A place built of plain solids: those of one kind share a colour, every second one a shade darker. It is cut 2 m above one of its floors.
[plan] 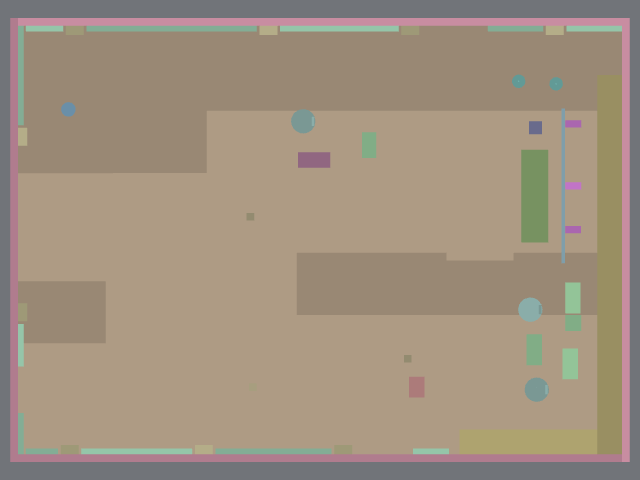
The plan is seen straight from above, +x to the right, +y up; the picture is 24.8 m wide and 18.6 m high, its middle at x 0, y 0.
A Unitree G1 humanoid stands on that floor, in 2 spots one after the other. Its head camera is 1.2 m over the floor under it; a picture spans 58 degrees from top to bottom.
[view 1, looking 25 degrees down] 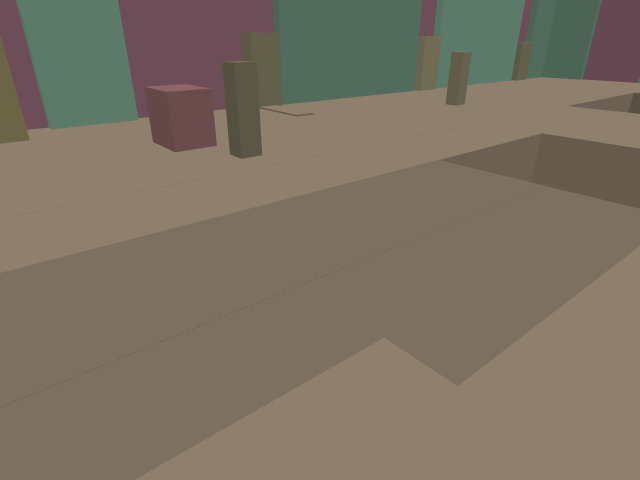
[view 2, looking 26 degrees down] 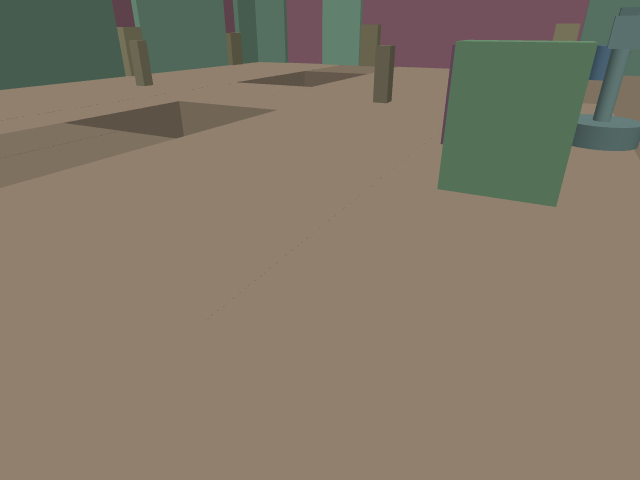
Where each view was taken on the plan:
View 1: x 6.10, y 0.23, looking -129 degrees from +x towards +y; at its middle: floor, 3.19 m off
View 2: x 6.10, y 3.95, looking -153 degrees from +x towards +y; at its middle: floor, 3.08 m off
